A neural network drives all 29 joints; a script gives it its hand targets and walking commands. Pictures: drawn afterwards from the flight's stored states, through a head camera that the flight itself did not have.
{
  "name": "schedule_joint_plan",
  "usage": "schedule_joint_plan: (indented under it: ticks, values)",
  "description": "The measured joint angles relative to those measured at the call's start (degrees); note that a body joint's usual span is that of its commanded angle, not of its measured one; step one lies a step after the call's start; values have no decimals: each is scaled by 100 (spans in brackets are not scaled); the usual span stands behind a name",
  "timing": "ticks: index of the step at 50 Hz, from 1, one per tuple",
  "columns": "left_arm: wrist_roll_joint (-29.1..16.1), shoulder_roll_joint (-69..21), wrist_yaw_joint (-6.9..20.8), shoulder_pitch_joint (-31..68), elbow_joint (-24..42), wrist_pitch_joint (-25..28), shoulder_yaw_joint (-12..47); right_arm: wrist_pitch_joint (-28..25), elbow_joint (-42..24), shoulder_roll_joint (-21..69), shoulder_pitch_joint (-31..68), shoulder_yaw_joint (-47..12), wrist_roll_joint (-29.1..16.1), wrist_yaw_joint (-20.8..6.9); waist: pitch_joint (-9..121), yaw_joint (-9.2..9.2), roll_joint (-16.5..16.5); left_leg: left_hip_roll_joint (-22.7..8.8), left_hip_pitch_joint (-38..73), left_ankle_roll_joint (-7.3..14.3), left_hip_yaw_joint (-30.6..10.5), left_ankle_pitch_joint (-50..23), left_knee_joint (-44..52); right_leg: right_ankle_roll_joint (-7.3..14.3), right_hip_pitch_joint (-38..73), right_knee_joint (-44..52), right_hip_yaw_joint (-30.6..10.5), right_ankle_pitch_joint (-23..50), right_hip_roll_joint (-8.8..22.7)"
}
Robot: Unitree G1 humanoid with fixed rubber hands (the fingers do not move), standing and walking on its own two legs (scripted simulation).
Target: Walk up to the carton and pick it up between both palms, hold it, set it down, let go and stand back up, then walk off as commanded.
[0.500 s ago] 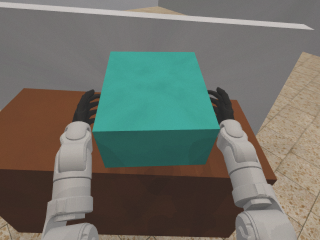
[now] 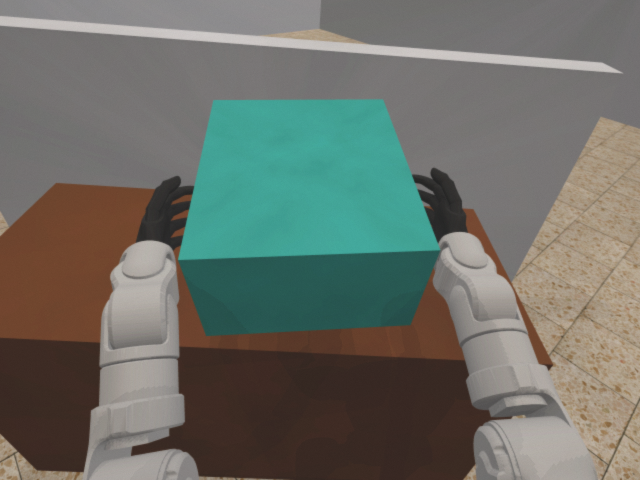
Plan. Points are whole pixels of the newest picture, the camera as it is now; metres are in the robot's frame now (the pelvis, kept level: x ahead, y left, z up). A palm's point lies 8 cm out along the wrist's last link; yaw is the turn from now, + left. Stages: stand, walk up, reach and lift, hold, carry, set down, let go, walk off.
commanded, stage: hold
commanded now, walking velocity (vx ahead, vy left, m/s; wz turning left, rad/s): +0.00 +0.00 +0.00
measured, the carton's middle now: (304, 204) +0.43 +0.00 +0.17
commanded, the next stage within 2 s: none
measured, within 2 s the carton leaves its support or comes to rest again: neither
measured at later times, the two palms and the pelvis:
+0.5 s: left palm (154, 240) +0.35 +0.18 +0.18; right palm (441, 227) +0.36 -0.17 +0.19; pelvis +0.00 +0.00 +0.00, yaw +1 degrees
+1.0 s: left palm (157, 239) +0.35 +0.17 +0.18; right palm (443, 227) +0.36 -0.17 +0.19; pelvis +0.01 +0.00 +0.00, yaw +0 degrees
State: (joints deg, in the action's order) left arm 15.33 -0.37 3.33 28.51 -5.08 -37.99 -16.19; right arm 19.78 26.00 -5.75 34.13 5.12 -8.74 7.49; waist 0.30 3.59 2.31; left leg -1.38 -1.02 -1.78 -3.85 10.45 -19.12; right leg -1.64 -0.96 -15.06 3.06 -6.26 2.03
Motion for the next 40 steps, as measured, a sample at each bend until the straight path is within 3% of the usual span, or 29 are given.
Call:
schedule_joint_plan:
  ticks: [15, 40]
  values:
    - [120, 31, 81, 374, -467, 71, -192, -43, 420, 59, 341, 181, 205, -46, 30, -20, -16, 3, -117, -12, -4, -107, 63, 20, -137, -6, -7, 59, -2]
    - [117, 13, 77, -5, 148, -74, -1, -23, -122, 13, -41, -46, -84, 67, -25, 39, 16, 14, -19, 13, -13, -6, 71, -11, 29, 98, 11, -15, 6]
